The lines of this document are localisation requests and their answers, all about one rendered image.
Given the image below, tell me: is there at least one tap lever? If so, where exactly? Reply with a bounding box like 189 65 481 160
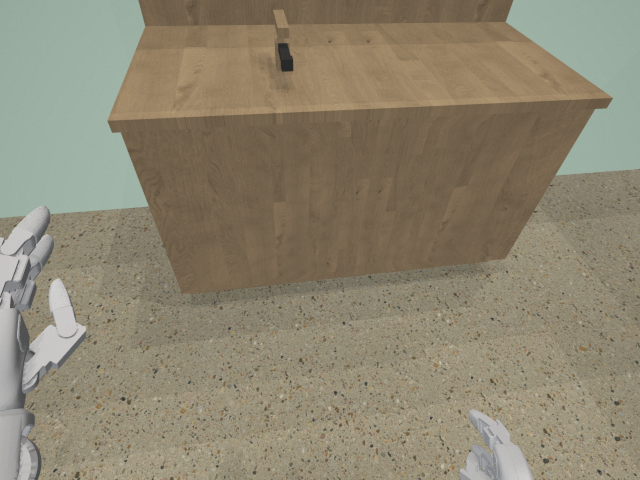
278 43 293 72

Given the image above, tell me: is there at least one counter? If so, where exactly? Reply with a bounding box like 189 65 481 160
107 0 613 294

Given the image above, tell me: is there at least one right robot hand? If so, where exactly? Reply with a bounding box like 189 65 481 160
460 409 534 480

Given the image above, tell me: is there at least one left robot hand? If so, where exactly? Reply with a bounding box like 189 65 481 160
0 205 86 411

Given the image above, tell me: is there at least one robot left forearm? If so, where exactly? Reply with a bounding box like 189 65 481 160
0 409 42 480

